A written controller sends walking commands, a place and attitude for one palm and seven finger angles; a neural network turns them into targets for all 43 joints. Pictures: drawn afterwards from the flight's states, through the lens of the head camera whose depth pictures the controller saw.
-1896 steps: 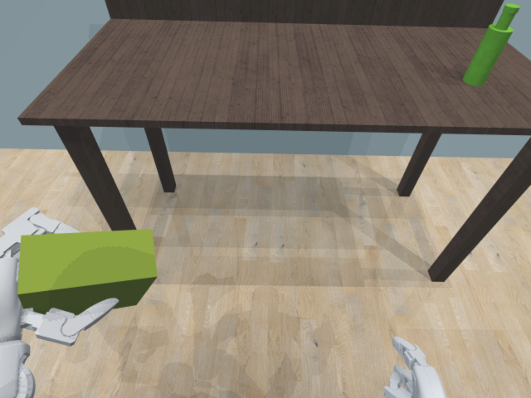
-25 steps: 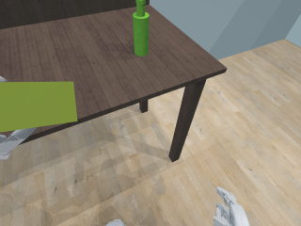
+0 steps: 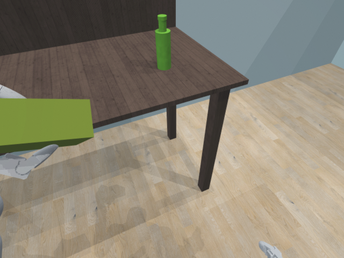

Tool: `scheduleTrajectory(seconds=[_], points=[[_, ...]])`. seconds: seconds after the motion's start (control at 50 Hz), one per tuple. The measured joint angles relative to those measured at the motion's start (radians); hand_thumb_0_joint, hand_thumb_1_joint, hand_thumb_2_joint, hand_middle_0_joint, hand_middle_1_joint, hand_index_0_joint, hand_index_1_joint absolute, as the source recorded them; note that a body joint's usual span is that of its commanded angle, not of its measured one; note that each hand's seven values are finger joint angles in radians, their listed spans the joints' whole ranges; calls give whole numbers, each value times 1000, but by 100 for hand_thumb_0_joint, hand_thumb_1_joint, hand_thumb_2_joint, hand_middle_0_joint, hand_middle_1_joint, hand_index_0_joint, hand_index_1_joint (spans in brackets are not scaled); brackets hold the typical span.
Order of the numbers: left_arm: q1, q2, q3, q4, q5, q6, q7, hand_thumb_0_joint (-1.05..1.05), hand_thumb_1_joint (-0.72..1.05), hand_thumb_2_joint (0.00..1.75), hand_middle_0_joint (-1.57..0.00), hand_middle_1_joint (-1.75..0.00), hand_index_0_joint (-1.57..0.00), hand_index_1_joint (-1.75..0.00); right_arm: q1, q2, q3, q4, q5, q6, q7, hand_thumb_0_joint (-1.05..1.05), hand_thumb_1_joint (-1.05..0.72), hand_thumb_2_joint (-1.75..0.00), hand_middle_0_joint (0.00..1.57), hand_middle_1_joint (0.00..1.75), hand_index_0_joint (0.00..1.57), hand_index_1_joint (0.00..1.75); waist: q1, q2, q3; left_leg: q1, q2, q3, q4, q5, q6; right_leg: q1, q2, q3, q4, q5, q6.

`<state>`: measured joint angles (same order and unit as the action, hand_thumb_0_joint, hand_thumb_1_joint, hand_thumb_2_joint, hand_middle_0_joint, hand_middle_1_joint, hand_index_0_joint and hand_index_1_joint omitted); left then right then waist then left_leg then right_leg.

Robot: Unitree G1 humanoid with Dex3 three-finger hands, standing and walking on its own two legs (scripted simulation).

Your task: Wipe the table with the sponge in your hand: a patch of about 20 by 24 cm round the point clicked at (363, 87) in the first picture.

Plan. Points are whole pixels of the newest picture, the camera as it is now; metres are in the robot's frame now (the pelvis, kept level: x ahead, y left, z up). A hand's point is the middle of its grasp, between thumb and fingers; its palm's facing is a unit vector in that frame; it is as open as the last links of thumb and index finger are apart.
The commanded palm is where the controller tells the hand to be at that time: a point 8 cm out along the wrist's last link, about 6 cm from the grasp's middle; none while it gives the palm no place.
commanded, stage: stop stepping back and stand still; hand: left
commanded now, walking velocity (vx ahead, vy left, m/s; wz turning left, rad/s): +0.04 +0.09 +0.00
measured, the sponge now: (55, 127) +0.25 +0.19 +0.26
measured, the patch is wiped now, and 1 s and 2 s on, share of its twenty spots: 1.00 1.00 1.00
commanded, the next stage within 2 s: stand and wait in 0.16 s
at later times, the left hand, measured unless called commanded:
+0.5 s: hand (38, 123) +0.25 +0.21 +0.27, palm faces +0.43 -0.81 -0.40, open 9.9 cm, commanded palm +0.19 +0.27 +0.29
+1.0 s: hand (19, 122) +0.25 +0.24 +0.27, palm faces +0.46 -0.80 -0.38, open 9.9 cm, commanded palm +0.19 +0.28 +0.29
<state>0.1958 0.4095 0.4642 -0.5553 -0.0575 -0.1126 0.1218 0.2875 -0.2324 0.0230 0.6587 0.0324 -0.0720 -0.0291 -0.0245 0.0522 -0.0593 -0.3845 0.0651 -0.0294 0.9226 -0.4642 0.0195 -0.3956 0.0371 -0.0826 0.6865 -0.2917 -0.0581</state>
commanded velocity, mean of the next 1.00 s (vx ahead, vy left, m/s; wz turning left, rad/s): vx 0.01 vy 0.01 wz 0.00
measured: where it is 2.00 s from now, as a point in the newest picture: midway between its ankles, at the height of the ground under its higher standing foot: outside the picture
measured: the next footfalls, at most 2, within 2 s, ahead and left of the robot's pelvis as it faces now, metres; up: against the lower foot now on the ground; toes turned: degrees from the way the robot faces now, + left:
none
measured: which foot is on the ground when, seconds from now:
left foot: down 0.00-1.00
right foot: down 0.00-1.00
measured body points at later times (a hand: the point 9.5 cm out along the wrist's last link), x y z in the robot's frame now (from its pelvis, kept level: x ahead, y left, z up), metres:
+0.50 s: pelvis +0.03 -0.01 +0.02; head +0.04 -0.01 +0.47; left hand +0.22 +0.26 +0.29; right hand +0.20 -0.24 -0.06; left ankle +0.01 +0.13 -0.71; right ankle +0.05 -0.09 -0.71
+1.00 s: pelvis +0.02 +0.01 +0.02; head +0.03 +0.01 +0.47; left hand +0.22 +0.28 +0.29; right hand +0.19 -0.22 -0.06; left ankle +0.01 +0.13 -0.71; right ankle +0.05 -0.09 -0.71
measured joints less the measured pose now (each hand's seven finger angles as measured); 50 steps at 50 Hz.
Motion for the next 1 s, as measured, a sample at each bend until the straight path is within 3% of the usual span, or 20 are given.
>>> scheduleTrajectory(seconds=[0.04, 0.12, 0.14, 0.2, 0.24, 0.3, 0.36, 0.44, 0.6, 1.0], points=[[32, -13, -17, -35, -4, -3, -9, 0, -51, 107, -75, -137, -76, -134, -32, 3, -4, 15, -1, 20, 4, 2, -90, -90, 20, 30, 20, 30, -3, -8, 15, -25, -15, 12, 33, 28, 8, 11, 0, 4, -25, 15, -5], [139, 24, -4, -136, -14, -21, 5, 0, -51, 107, -75, -137, -77, -134, -51, 13, 0, -33, -13, 23, -8, 2, -91, -90, 20, 30, 20, 30, -16, -37, 25, 67, -16, 46, -276, 68, 28, 9, -8, 21, -35, 21, 2], [147, 37, 1, -145, -13, -28, 10, 0, -51, 107, -75, -137, -77, -134, -57, 15, -2, -41, -16, 17, -14, 2, -91, -90, 20, 30, 20, 30, -13, -42, 30, 69, -18, 49, -286, 99, 8, 6, -10, 26, -22, 7, 8], [125, 56, 7, -111, -3, -31, 23, 0, -51, 107, -76, -136, -77, -134, -54, 22, -5, -50, -7, 7, -26, 2, -91, -90, 20, 30, 20, 30, 9, -43, 23, 87, -20, 56, -293, 134, -31, 23, -11, 41, -21, -29, 34], [82, 55, 11, -57, 2, -28, 29, 0, -51, 107, -76, -136, -77, -133, -52, 22, -2, -51, -3, 1, -27, 2, -91, -90, 20, 30, 20, 30, 16, -30, 15, 95, -16, 45, -294, 131, -37, 48, -4, 31, -57, 28, 18], [38, 26, 13, 10, 2, -19, 30, 0, -51, 107, -76, -137, -77, -134, -69, 13, -3, -41, 1, 5, -14, 2, -90, -90, 20, 30, 20, 30, 19, -8, 11, 81, -12, 25, -251, 116, -13, 69, 9, 15, -87, 26, -12], [48, -5, 0, 13, -1, -9, 27, 0, -51, 107, -75, -137, -77, -134, -91, 8, -4, -38, 1, 14, -2, 2, -91, -90, 20, 30, 20, 30, 13, -10, 23, 98, -18, 30, -273, 160, 0, 90, 11, 15, -125, 35, -12], [122, -11, -21, -59, 0, -11, 22, 0, -51, 107, -75, -137, -76, -134, -111, 8, -6, -59, -10, 9, -3, 2, -91, -90, 20, 30, 20, 30, 7, -33, 46, 154, -25, 42, -381, 143, -54, 95, 2, 30, -138, 38, -1], [148, 49, 8, -102, -3, -30, 24, 0, -51, 107, -76, -137, -77, -134, -138, 16, -11, -76, -5, 9, -5, 2, -91, -90, 20, 30, 20, 30, 13, -40, 79, 171, -20, 51, -398, 151, -47, 118, 10, 39, -177, 54, 5], [134, 18, 0, -73, -7, -29, 30, 0, -51, 107, -75, -137, -77, -134, -116, 24, 3, -55, -13, 16, -9, 2, -90, -90, 20, 30, 20, 30, 19, -38, 64, 164, -27, 60, -424, 177, -31, 124, 4, 49, -233, 99, 21]])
